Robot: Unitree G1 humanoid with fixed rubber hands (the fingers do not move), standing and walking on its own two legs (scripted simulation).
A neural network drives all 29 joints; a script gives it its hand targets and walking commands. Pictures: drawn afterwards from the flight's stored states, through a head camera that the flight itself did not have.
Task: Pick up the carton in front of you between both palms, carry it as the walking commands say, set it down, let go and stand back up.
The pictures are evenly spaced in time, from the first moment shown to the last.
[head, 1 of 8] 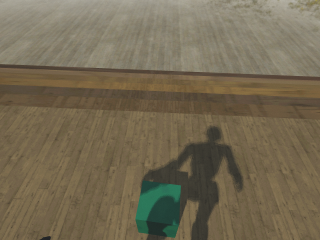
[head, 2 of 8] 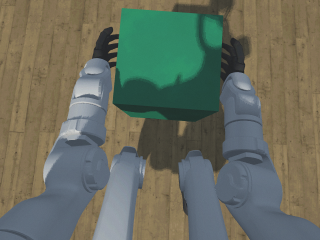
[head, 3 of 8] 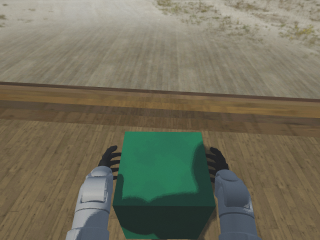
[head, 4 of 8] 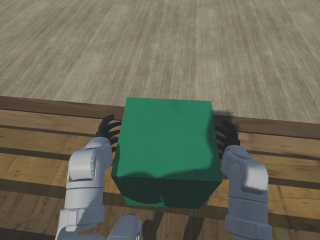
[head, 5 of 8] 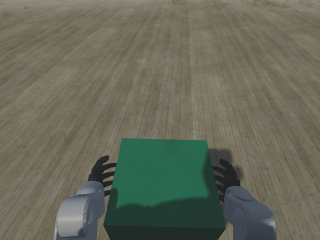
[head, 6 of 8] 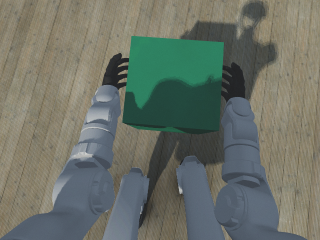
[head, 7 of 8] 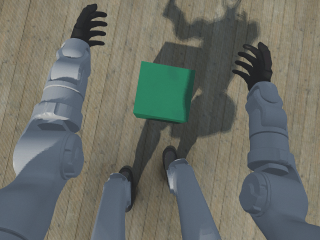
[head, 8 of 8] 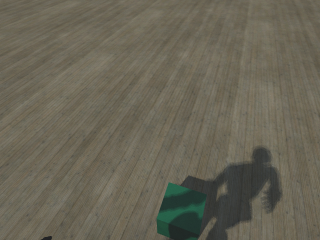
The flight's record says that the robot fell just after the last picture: no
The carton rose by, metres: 0.69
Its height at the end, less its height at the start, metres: -0.90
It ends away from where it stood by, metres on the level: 4.41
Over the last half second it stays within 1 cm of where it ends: yes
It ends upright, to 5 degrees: yes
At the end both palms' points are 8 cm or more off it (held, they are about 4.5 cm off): yes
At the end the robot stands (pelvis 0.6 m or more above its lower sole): yes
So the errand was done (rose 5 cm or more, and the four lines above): yes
